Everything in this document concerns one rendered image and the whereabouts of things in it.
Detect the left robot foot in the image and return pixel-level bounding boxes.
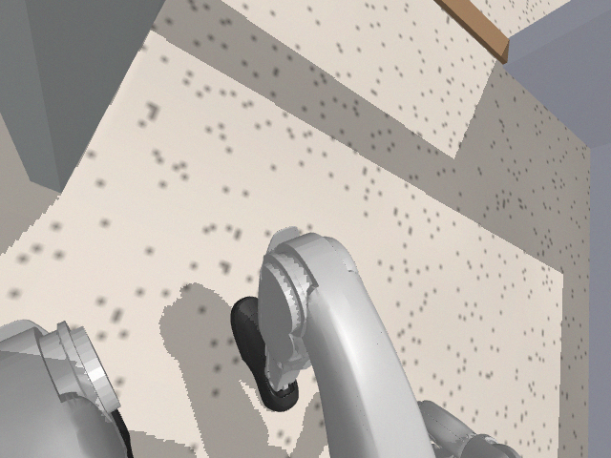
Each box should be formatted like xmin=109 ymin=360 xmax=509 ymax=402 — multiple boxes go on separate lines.
xmin=111 ymin=409 xmax=134 ymax=458

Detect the right robot arm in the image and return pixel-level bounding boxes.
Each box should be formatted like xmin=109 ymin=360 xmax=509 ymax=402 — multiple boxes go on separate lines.
xmin=461 ymin=434 xmax=521 ymax=458

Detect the right robot foot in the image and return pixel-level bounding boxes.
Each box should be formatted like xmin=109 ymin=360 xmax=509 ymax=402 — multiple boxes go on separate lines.
xmin=230 ymin=297 xmax=299 ymax=412

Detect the right robot hand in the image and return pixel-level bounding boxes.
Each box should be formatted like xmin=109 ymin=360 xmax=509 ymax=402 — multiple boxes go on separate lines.
xmin=417 ymin=400 xmax=477 ymax=458

